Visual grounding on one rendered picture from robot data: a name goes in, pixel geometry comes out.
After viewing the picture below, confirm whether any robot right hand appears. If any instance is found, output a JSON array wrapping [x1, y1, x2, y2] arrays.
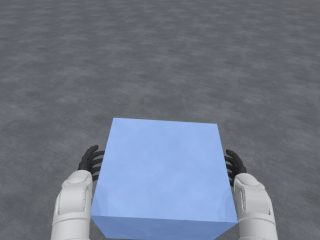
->
[[224, 149, 247, 187]]

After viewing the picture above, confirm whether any carton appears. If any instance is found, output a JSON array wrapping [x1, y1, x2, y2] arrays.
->
[[90, 117, 238, 240]]

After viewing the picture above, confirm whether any right robot forearm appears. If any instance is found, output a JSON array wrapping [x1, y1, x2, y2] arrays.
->
[[233, 173, 278, 240]]

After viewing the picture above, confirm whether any left robot forearm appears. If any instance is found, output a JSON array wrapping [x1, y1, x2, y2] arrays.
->
[[50, 170, 93, 240]]

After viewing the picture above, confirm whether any robot left hand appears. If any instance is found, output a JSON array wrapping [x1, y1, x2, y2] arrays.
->
[[78, 145, 105, 182]]

